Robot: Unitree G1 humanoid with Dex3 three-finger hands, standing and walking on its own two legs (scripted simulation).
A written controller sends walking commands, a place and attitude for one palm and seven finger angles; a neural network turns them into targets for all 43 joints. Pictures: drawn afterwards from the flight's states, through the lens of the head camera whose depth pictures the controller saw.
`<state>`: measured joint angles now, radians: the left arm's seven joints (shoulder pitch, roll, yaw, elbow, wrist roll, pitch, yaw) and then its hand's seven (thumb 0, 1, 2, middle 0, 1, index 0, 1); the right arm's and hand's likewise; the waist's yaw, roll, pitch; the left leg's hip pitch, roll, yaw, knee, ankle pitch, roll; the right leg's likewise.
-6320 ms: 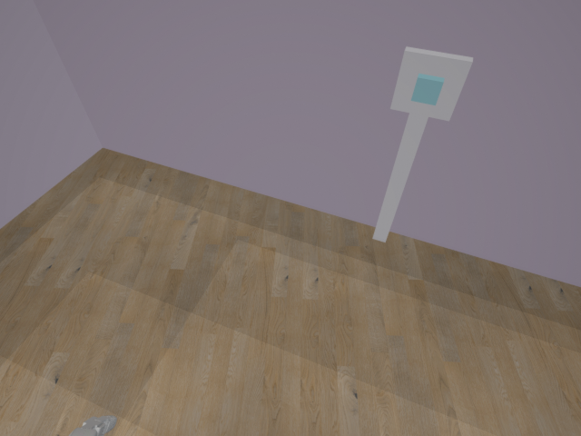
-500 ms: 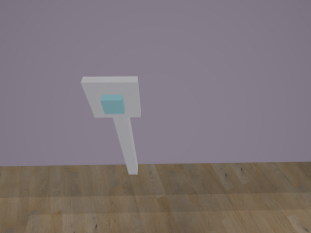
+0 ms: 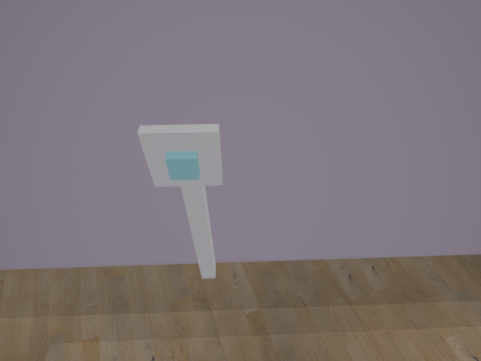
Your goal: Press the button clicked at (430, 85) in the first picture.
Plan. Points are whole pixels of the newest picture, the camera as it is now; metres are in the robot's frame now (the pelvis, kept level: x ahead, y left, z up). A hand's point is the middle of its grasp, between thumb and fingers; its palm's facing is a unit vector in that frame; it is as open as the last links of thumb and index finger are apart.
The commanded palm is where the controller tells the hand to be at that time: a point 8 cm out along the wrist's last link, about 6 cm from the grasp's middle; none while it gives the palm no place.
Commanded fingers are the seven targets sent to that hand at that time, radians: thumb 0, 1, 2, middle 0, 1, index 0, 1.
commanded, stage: look again from close up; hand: left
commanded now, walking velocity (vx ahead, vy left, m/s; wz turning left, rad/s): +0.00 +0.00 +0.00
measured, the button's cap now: (183, 164) +0.54 +0.18 -0.02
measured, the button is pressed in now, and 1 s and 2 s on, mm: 0 0 0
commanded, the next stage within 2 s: raise the hand and make a fist in 0.42 s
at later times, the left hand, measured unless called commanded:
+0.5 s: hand out of the picture +0.02 +0.16 -0.17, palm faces +0.01 -0.97 -0.22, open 7.3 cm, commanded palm none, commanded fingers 0.00 0.90 0.90 -0.20 -0.30 -0.20 -0.30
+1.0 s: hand (157, 353) +0.15 +0.16 -0.08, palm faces +0.16 -0.99 -0.01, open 5.0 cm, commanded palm +0.14 +0.21 -0.06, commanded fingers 0.00 0.90 0.90 -0.89 -1.05 -0.89 -1.05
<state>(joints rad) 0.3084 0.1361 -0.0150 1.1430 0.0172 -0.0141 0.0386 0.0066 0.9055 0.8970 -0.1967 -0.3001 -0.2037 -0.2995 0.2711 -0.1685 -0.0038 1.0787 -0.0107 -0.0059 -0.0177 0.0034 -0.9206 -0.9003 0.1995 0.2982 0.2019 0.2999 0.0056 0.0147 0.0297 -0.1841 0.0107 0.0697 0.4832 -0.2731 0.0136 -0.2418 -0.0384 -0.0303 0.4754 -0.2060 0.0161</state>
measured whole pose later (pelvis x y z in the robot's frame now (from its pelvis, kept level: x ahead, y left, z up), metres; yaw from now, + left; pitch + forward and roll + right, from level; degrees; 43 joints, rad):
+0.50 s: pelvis +0.01 -0.02 +0.00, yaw +0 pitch -1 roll +1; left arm 0.26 0.15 -0.01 1.11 0.01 -0.02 0.03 0.01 0.92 0.90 -0.20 -0.30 -0.20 -0.30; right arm 0.32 -0.15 0.02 1.11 -0.02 -0.02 -0.02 0.00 -0.91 -0.90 0.20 0.30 0.20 0.30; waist -0.01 0.03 0.04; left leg -0.16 0.02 0.07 0.45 -0.27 -0.01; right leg -0.25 -0.03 -0.03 0.50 -0.24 -0.01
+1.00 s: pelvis +0.00 -0.03 -0.11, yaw +3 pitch +15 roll +0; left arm 0.57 0.14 0.11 0.00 -0.22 -0.49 -0.25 0.02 0.90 0.90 -0.63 -0.77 -0.63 -0.77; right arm 0.07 -0.26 -0.09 0.43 0.00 -0.21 -0.01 0.01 -0.91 -0.90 0.20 0.30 0.20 0.30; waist 0.06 -0.03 -0.15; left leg -0.90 0.04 -0.03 1.25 -0.62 -0.04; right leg -0.93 -0.04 -0.09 1.24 -0.57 -0.04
